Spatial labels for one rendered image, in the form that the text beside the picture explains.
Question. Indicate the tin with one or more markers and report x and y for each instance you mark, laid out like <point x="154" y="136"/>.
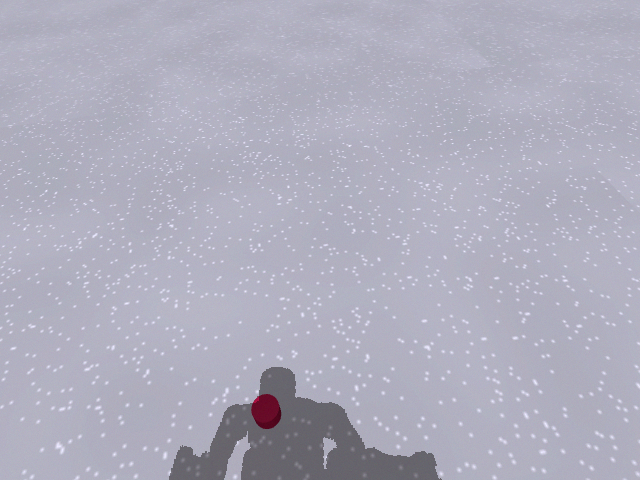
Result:
<point x="266" y="411"/>

